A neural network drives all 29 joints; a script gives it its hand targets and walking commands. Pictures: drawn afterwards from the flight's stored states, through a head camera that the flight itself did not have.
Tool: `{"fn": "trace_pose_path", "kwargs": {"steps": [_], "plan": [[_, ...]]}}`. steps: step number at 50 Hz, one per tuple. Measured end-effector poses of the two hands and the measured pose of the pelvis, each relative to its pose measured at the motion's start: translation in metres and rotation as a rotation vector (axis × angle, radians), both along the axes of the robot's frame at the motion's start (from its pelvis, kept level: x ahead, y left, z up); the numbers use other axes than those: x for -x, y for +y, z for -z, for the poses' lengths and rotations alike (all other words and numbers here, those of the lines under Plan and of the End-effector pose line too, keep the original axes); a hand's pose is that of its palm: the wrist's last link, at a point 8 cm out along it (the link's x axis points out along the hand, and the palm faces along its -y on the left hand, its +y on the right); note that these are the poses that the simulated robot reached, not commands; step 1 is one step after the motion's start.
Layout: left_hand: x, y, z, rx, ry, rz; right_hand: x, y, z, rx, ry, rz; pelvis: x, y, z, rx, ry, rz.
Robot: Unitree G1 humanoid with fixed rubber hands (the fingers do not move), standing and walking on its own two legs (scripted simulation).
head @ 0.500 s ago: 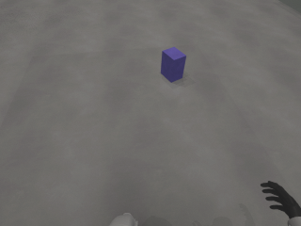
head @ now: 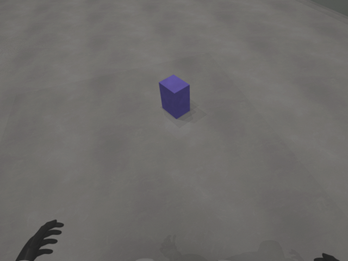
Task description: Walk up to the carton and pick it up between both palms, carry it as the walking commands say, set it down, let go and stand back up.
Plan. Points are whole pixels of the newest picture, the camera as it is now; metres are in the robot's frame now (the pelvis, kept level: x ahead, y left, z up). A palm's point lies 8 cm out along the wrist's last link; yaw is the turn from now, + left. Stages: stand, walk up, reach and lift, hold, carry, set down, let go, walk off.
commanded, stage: walk up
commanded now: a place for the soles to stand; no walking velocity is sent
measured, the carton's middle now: (175, 97) +1.39 +0.02 -0.62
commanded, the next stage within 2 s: none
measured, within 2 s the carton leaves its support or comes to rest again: neither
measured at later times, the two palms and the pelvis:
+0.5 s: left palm (57, 186) +0.34 +0.35 -0.06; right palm (284, 150) +0.39 -0.29 -0.02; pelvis +0.26 +0.03 +0.01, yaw +2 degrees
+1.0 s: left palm (70, 134) +0.51 +0.35 -0.03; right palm (254, 91) +0.68 -0.29 -0.04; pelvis +0.50 +0.00 +0.01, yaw +5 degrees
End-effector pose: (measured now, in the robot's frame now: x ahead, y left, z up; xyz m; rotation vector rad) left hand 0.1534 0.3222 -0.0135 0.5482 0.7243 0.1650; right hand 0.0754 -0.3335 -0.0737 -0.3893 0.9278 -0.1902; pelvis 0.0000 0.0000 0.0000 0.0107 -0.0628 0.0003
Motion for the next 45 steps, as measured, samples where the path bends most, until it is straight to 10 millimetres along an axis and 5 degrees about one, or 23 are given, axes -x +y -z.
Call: {"fn": "trace_pose_path", "kwargs": {"steps": [10,16,20,27,34,38,45], "plan": [[0.027,0.035,0.012,0.020,0.199,-0.227,-0.206,0.045,-0.031,-0.026,-0.101,-0.216,-0.107,0.008,-0.015,0.014,0.007,-0.067],[-0.012,0.056,0.054,0.064,0.294,-0.275,-0.317,0.072,-0.045,0.069,-0.226,-0.286,-0.178,0.033,0.008,0.016,0.009,-0.075],[-0.086,0.048,0.063,0.114,0.239,-0.221,-0.329,0.065,-0.047,0.103,-0.196,-0.219,-0.213,0.035,0.006,-0.004,-0.002,-0.066],[-0.228,0.023,0.040,0.124,0.149,-0.037,-0.315,0.027,-0.053,0.126,-0.095,-0.103,-0.277,0.026,-0.008,-0.015,-0.005,-0.027],[-0.353,-0.002,0.014,0.038,0.021,0.052,-0.343,-0.019,-0.022,0.101,-0.006,-0.042,-0.354,-0.005,0.006,-0.014,-0.007,-0.016],[-0.380,-0.004,0.007,-0.003,-0.014,-0.008,-0.397,-0.019,-0.006,0.054,-0.009,-0.049,-0.388,-0.013,0.010,0.000,-0.007,-0.030],[-0.366,0.014,0.000,-0.015,0.091,-0.146,-0.517,0.014,-0.020,0.001,-0.055,-0.185,-0.450,-0.010,-0.010,0.004,-0.001,-0.069]]}}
